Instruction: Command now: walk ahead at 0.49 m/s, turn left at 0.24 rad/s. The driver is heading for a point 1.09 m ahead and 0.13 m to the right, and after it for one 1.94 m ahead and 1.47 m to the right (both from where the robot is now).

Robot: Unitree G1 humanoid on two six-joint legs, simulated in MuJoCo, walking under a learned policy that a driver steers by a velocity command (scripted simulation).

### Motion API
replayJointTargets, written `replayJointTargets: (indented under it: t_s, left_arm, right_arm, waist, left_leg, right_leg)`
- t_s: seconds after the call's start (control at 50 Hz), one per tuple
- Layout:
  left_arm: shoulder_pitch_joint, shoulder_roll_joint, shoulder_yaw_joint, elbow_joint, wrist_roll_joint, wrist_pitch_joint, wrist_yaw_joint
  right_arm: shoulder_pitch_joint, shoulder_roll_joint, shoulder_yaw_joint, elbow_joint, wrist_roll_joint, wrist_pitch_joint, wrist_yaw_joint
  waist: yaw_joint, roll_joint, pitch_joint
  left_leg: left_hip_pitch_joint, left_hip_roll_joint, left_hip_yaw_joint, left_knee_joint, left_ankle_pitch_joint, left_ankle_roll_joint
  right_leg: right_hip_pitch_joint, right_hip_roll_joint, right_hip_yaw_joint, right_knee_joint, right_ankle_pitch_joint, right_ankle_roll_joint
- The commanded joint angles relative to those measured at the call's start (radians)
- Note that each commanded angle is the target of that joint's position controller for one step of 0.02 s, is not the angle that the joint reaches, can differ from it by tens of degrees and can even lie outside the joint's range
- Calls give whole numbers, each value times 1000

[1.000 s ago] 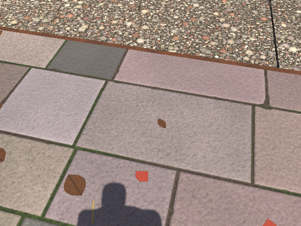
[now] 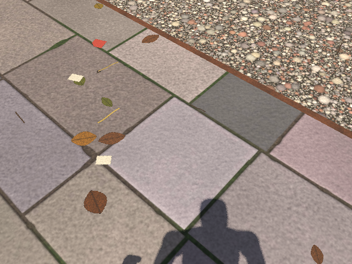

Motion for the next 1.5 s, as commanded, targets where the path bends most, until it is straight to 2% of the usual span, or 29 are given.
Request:
replayJointTargets:
  t_s: [0.02,0.12,0.24,0.32,0.34,0.36,0.38,0.4,0.42,0.46,0.48,0.58,0.7,0.8,0.86,0.9,0.92,0.94,0.96,0.98,1.02,1.1,1.32,1.38,1.42,1.44,1.46,1.48,1.5]
  left_arm:
    - [23,70,10,-24,3,-10,-6]
    - [88,145,27,9,-13,-3,4]
    - [193,172,24,52,-33,22,6]
    - [178,191,26,60,-33,46,10]
    - [178,168,16,58,-26,50,11]
    - [169,121,-5,26,-4,47,14]
    - [277,-5,-42,10,-8,23,9]
    - [243,105,-17,23,-30,4,6]
    - [158,157,-1,-5,-47,-6,3]
    - [84,135,1,-16,-22,3,10]
    - [97,120,3,-16,-17,15,10]
    - [34,73,0,-42,-6,51,14]
    - [-175,46,-12,-100,-12,38,-3]
    - [-286,61,-13,-156,-22,25,-30]
    - [-211,97,2,-147,-19,18,-38]
    - [87,180,46,-62,-13,19,-22]
    - [235,283,70,-41,9,24,-12]
    - [261,246,60,-26,-7,31,-16]
    - [197,184,40,-34,-18,32,-15]
    - [122,149,30,-51,-17,34,-12]
    - [14,91,12,-64,-1,26,-18]
    - [28,114,21,-33,1,9,-17]
    - [222,155,31,49,-26,51,22]
    - [206,174,42,46,-26,73,37]
    - [158,143,34,8,-22,76,41]
    - [170,67,11,-35,5,70,40]
    - [347,12,-8,-25,-16,62,35]
    - [320,132,24,-7,-36,70,37]
    - [223,155,36,-33,-45,84,41]
  right_arm:
    - [28,-39,-11,-70,-6,-9,1]
    - [-130,-24,9,-134,-23,-15,4]
    - [-315,-45,12,-194,-3,-24,26]
    - [-250,-96,-12,-196,-6,-33,37]
    - [-109,-141,-37,-152,-9,-33,31]
    - [89,-225,-64,-117,-20,-31,20]
    - [151,-313,-81,-100,-25,-22,25]
    - [158,-210,-57,-100,-16,-24,29]
    - [80,-165,-41,-114,-15,-28,30]
    - [-51,-111,-24,-136,-21,-28,37]
    - [-77,-95,-19,-136,-28,-31,39]
    - [-28,-128,-33,-84,-22,-46,30]
    - [62,-151,-34,-26,-12,-30,10]
    - [123,-163,-38,27,-6,-9,2]
    - [93,-184,-44,31,-6,5,-3]
    - [69,-157,-30,16,-16,14,-6]
    - [159,-68,-1,-12,-27,-1,0]
    - [197,-30,14,9,-15,-26,8]
    - [112,-140,-16,-8,11,-43,13]
    - [23,-154,-19,-34,22,-50,14]
    - [-23,-133,-27,-41,-5,-35,1]
    - [1,-76,-23,-39,-15,3,-6]
    - [-379,-56,-11,-155,-12,-33,28]
    - [-326,-104,-28,-153,-23,-50,34]
    - [-121,-177,-55,-101,-44,-59,19]
    - [12,-257,-71,-95,-67,-52,6]
    - [12,-256,-66,-104,-54,-31,12]
    - [-27,-176,-49,-130,-43,-12,10]
    - [-89,-129,-35,-138,-33,-2,3]
  waist:
    - [-18,-95,-40]
    - [13,-79,-2]
    - [74,-102,25]
    - [-2,-111,-14]
    - [-65,-88,-97]
    - [-140,23,-245]
    - [-87,299,-344]
    - [-112,200,-331]
    - [-95,141,-204]
    - [-40,31,-97]
    - [-7,46,-84]
    - [12,13,-25]
    - [-55,20,25]
    - [-76,31,61]
    - [-19,62,5]
    - [117,36,-186]
    - [114,-163,-356]
    - [104,-310,-462]
    - [111,-219,-313]
    - [88,-156,-192]
    - [18,-88,-70]
    - [-29,-97,-34]
    - [78,-88,53]
    - [30,-137,-2]
    - [-65,-106,-154]
    - [-92,72,-324]
    - [-35,307,-508]
    - [-54,174,-471]
    - [-49,122,-322]
  left_leg:
    - [-172,118,-11,-45,58,1]
    - [-214,142,38,-352,253,-29]
    - [-136,87,84,-614,363,-31]
    - [23,37,121,-716,259,24]
    - [213,20,130,-731,251,51]
    - [499,198,-71,-726,262,121]
    - [796,406,-521,-842,108,274]
    - [773,403,-620,-911,18,267]
    - [661,371,-476,-916,75,225]
    - [431,286,-273,-964,255,190]
    - [363,259,-217,-996,301,180]
    - [298,231,-79,-1075,458,197]
    - [330,195,20,-1094,394,149]
    - [482,261,3,-1026,418,135]
    - [521,264,14,-912,670,106]
    - [372,174,86,-560,792,54]
    - [-3,49,132,-161,402,-12]
    - [-224,-58,20,64,-205,-35]
    - [-333,10,-40,147,-182,-18]
    - [-346,64,-5,121,-91,-6]
    - [-245,139,15,-15,42,-10]
    - [-189,161,28,-123,143,-37]
    - [-200,70,63,-682,425,-67]
    - [-70,29,60,-755,369,-35]
    - [282,74,50,-786,607,24]
    - [629,317,-146,-679,1004,104]
    - [838,525,-422,-691,1040,254]
    - [733,461,-381,-746,837,226]
    - [606,412,-250,-775,721,186]
  right_leg:
    - [141,-269,309,-266,-1,-192]
    - [127,-262,185,-313,106,-199]
    - [201,-272,135,-259,77,-149]
    - [272,-292,130,-105,229,-103]
    - [238,-239,82,71,354,-77]
    - [59,-175,17,394,195,-32]
    - [-339,-9,-2,735,-358,25]
    - [-456,-53,127,872,-435,11]
    - [-507,-104,121,887,-344,-8]
    - [-429,-175,97,788,-195,0]
    - [-368,-197,103,748,-157,5]
    - [-391,-199,88,572,-5,41]
    - [-351,-153,43,240,243,38]
    - [-382,-132,42,131,150,0]
    - [-222,-83,-1,95,49,-41]
    - [222,-91,14,106,98,-105]
    - [639,-356,403,106,53,-238]
    - [767,-469,774,-70,-93,-328]
    - [657,-431,681,-103,-177,-271]
    - [502,-393,527,-121,-145,-229]
    - [241,-308,345,-190,1,-186]
    - [119,-273,217,-277,142,-205]
    - [256,-250,180,-208,182,-156]
    - [307,-249,220,-51,367,-105]
    - [199,-146,178,208,380,-36]
    - [-59,-39,116,541,-44,21]
    - [-284,35,133,792,-632,54]
    - [-319,-35,184,877,-570,64]
    - [-383,-71,136,883,-498,75]
Velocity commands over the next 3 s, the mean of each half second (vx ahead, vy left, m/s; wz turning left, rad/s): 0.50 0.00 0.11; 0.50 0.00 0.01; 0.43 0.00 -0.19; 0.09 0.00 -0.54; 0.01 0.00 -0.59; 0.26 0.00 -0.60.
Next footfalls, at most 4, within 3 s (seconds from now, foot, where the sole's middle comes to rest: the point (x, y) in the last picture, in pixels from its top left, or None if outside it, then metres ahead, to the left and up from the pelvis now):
0.36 left None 0.35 0.16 -0.77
0.90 right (201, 216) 0.66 -0.06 -0.77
1.42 left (148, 156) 0.95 0.17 -0.77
1.86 right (204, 169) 0.89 -0.09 -0.77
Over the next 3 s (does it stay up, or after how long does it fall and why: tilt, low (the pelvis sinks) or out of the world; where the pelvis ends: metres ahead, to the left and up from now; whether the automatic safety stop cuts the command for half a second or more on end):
stays up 1.00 -0.09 -0.01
